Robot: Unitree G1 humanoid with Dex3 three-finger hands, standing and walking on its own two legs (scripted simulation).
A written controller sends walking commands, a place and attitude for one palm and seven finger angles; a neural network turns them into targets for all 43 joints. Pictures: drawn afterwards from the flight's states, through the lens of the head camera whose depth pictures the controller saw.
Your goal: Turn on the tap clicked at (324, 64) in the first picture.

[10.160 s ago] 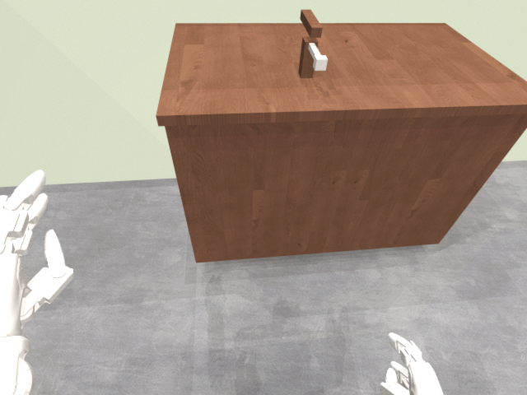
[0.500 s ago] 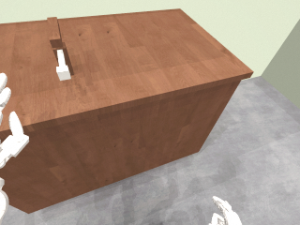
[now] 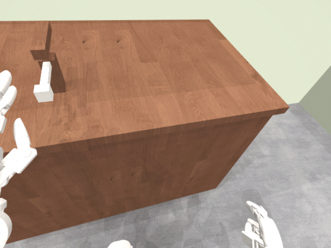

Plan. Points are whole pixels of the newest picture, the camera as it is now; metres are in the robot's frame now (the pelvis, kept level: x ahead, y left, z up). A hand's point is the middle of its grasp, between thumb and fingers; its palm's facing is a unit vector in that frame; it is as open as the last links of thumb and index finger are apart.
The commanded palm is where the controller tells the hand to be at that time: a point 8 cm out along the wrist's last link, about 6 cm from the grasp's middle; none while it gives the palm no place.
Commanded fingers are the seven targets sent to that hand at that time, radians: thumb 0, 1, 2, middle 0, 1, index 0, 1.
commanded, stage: come to a stop and stand still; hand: left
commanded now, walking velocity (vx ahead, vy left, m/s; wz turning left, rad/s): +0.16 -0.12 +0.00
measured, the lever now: (44, 93) +0.37 +0.30 +0.16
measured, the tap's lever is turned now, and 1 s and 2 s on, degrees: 0 0 0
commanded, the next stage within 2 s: look again from close up in 1.36 s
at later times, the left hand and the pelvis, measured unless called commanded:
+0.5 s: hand (90, 122) +0.28 +0.17 +0.19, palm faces +0.39 -0.77 -0.50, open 7.4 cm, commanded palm +0.21 +0.22 +0.20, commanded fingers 0.00 0.90 0.90 -0.20 -0.30 -0.20 -0.30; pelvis +0.06 -0.07 +0.02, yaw +2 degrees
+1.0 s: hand (67, 146) +0.24 +0.20 +0.18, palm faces +0.33 -0.87 -0.37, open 7.4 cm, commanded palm +0.18 +0.25 +0.20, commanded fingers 0.00 0.90 0.90 -0.20 -0.30 -0.20 -0.30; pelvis +0.02 -0.03 +0.02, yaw +0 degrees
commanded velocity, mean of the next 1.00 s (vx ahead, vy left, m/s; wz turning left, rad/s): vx -0.06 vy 0.05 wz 0.00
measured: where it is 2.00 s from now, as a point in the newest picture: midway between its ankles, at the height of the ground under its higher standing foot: outside the picture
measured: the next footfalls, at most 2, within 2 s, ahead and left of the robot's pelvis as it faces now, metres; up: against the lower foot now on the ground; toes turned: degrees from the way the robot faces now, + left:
right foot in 0.28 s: +0.14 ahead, -0.16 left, +0.00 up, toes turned +5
left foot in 0.58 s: +0.11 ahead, +0.06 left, +0.00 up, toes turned +6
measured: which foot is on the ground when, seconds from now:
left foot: down 0.00-0.30, up 0.32-0.56, down 0.58-1.00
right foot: down 0.00-0.00, up 0.02-0.26, down 0.28-1.00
